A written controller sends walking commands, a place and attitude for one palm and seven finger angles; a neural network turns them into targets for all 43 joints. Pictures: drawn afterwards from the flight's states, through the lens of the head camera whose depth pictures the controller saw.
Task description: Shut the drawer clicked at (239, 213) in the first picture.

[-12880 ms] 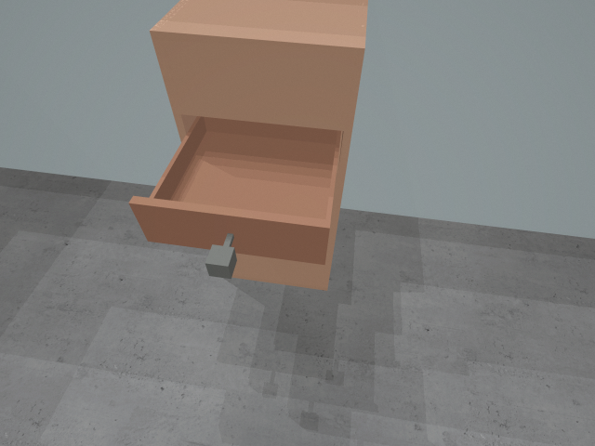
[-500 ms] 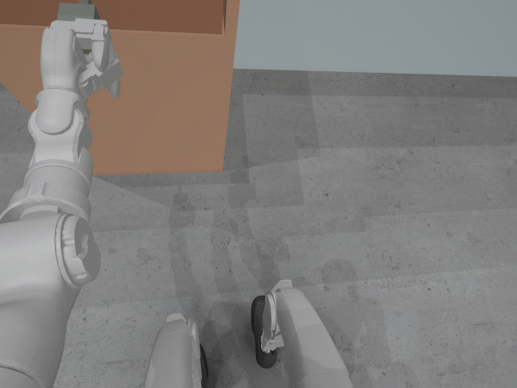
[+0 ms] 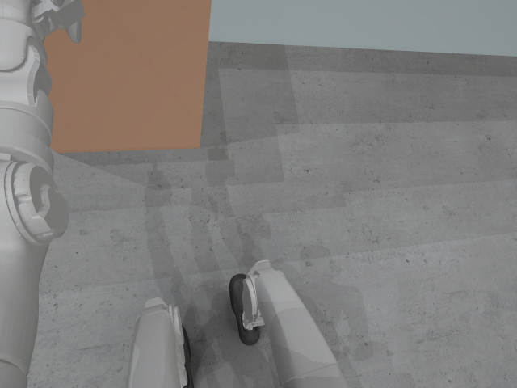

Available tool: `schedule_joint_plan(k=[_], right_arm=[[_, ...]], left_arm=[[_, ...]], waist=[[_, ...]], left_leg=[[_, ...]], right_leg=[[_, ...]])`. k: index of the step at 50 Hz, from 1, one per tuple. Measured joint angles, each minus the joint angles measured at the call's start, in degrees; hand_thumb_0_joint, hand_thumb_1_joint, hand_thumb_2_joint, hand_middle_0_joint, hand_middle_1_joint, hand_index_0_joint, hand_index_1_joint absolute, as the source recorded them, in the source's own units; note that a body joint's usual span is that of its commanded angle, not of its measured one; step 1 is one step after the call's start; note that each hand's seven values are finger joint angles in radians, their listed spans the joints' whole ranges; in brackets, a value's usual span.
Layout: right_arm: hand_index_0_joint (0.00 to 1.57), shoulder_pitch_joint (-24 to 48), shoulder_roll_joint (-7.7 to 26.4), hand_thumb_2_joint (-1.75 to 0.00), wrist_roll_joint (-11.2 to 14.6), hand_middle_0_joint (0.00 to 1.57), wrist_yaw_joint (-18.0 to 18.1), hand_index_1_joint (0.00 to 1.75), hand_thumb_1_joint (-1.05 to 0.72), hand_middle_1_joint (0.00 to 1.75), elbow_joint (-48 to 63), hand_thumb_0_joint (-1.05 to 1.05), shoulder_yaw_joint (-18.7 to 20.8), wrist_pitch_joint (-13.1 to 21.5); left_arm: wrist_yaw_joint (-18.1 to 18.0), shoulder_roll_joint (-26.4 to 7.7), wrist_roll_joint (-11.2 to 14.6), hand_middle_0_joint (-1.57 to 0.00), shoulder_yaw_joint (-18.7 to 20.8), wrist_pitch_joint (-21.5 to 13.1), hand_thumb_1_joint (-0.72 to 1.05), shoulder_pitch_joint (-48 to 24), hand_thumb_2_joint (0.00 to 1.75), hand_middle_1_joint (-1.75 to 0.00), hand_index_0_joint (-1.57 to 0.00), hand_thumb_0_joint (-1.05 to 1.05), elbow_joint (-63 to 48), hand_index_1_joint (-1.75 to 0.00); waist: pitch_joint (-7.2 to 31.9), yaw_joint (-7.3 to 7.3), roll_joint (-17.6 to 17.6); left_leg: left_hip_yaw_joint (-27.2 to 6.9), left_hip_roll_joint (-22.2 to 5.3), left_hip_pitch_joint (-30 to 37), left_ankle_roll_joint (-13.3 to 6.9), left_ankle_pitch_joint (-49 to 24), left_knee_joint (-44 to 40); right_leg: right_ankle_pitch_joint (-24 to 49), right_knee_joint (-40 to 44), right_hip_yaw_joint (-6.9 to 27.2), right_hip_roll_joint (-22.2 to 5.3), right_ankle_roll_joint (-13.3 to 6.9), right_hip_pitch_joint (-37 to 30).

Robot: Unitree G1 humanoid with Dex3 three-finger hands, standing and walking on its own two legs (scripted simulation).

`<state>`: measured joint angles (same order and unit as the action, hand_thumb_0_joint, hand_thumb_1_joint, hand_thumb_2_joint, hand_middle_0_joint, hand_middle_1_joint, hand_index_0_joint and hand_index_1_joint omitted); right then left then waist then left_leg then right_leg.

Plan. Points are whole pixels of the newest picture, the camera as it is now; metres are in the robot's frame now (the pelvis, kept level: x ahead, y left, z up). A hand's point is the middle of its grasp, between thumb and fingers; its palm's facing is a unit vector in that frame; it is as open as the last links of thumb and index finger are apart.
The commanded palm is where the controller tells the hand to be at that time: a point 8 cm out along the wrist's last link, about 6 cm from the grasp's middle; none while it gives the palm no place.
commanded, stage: pull the fist back off the drawer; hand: left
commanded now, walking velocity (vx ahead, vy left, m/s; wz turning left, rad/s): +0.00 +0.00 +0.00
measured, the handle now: out of the picture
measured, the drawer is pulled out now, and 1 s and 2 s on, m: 0.00 0.00 0.00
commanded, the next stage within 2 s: draw the hand back to the body in 0.48 s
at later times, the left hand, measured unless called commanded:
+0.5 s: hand (72, 5) +0.61 +0.11 +0.07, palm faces -0.11 -0.99 -0.04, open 3.3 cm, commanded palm +0.58 +0.17 +0.08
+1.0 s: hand out of the picture +0.47 +0.18 +0.16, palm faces -0.07 -1.00 -0.03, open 3.2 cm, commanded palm +0.44 +0.22 +0.17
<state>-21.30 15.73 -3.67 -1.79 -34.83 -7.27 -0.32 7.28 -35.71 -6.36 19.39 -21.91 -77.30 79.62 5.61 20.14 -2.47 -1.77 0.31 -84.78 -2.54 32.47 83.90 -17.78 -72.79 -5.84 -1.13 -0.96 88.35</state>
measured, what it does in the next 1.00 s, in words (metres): rises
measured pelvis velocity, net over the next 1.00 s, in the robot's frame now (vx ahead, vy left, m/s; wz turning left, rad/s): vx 0.11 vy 0.00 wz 0.04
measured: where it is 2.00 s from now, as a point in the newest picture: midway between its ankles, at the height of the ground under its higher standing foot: (215, 347)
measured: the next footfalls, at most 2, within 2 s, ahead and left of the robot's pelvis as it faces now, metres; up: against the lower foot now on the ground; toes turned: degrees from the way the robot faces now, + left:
none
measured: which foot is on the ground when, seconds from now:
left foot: down 0.00-1.00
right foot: down 0.00-1.00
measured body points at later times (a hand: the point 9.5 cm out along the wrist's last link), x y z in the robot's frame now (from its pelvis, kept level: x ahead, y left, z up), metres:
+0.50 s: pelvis +0.03 +0.01 +0.02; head +0.23 +0.02 +0.42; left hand +0.61 +0.17 +0.08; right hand +0.02 -0.24 -0.09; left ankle +0.04 +0.09 -0.57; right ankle +0.13 -0.12 -0.57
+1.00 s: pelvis +0.11 +0.00 +0.11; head +0.20 +0.02 +0.55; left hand +0.47 +0.24 +0.16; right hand +0.25 -0.25 +0.01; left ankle +0.04 +0.09 -0.57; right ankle +0.13 -0.12 -0.57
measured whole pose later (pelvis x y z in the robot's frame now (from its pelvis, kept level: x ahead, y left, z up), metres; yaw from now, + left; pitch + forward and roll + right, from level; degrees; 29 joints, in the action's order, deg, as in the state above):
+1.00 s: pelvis +0.11 +0.00 +0.11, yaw +3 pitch +19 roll -3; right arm -16.1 16.5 2.3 -0.5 -29.2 -1.1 -0.5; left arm 14.3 -17.3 12.2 9.0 -15.6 -14.4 23.4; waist 8.6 3.1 -1.8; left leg -2.6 0.7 -42.2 -2.0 31.8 55.1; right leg -21.1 -49.6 -5.2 0.0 -0.3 47.5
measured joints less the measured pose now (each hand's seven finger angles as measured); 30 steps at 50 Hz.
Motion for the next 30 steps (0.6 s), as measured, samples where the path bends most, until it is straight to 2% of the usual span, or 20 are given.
schedule_joint_plan(k=[6, 11, 20, 30], right_arm=[[0.2, -0.2, 0.0, -0.9, 0.2, 0.2, -0.4, 0.3, -0.9, 0.3, 1.1, 0.0, -0.1, 0.0], [0.2, -0.2, -0.1, -0.9, 0.7, 0.2, -0.7, 0.3, -0.9, 0.3, 1.9, 0.0, 0.0, -0.4], [0.2, 0.2, -0.5, -0.9, 1.5, 0.2, -1.0, 0.3, -0.9, 0.3, 2.9, 0.0, 0.8, -1.4], [0.2, 1.3, -0.9, -0.9, 1.4, 0.2, -1.4, 0.3, -0.9, 0.3, 3.7, 0.0, 2.7, -2.6]], left_arm=[[1.0, -0.8, -0.8, -1.47, 1.4, 1.2, 0.87, 0.0, 0.88, -1.6, -1.56, 0.01, -1.2, -1.6], [1.7, -0.3, -0.2, -1.45, 2.3, 1.9, 0.87, 1.9, 0.88, -1.6, -1.55, 0.01, -3.7, -1.6], [2.5, 4.0, 2.9, -1.42, 3.8, 2.1, 0.85, 9.2, 0.86, -1.6, -1.51, 0.01, -10.2, -1.6], [1.8, 9.6, 5.0, -1.4, 2.1, 0.7, 0.82, 17.8, 0.84, -1.6, -1.48, 0.0, -16.6, -1.6]], waist=[[-0.2, 0.26, -0.2], [-0.3, -0.34, -0.5], [0.4, -2.92, -1.1], [2.0, -5.5, -0.7]], left_leg=[[0.5, -0.3, -0.8, -0.3, 0.0, 0.8], [1.4, -0.5, -0.2, -0.7, 0.3, 0.7], [2.9, -0.8, 3.9, -1.3, 1.8, -1.6], [2.7, -0.7, 10.1, -0.9, 3.8, -5.2]], right_leg=[[0.4, -0.5, 0.6, 0.5, 0.3, 0.9], [0.4, -0.4, 1.5, 0.9, 0.7, 0.7], [-1.0, 0.8, 3.1, 1.5, 1.4, -2.3], [-4.0, 2.6, 3.1, 1.5, 1.3, -7.7]])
